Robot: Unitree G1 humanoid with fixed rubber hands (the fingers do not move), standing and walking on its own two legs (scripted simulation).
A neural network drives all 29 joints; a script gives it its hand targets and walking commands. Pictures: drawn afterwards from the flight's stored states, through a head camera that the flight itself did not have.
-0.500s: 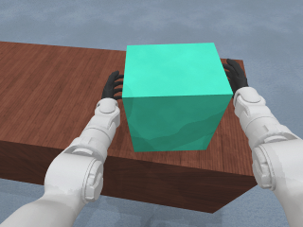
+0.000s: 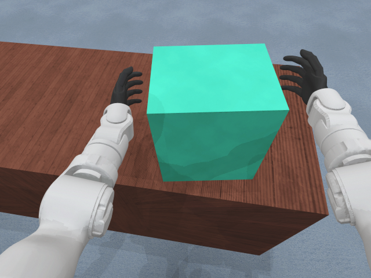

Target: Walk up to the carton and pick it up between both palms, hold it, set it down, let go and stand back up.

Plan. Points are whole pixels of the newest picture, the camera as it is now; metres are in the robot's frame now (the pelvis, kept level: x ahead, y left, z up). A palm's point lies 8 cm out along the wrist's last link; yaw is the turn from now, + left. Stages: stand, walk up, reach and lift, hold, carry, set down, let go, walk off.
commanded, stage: set down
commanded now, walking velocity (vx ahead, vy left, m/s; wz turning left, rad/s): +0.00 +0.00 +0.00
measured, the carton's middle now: (208, 120) +0.49 +0.02 +0.04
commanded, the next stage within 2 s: none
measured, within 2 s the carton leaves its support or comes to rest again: neither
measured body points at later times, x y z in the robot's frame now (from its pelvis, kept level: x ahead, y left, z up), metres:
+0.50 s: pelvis -0.01 +0.00 +0.00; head +0.06 +0.00 +0.45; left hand +0.47 +0.21 +0.18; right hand +0.51 -0.19 +0.20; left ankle +0.00 +0.17 -0.73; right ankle +0.02 -0.09 -0.73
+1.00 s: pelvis -0.02 +0.00 +0.01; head +0.01 +0.00 +0.46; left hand +0.43 +0.23 +0.18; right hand +0.47 -0.21 +0.21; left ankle +0.00 +0.17 -0.73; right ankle +0.02 -0.09 -0.73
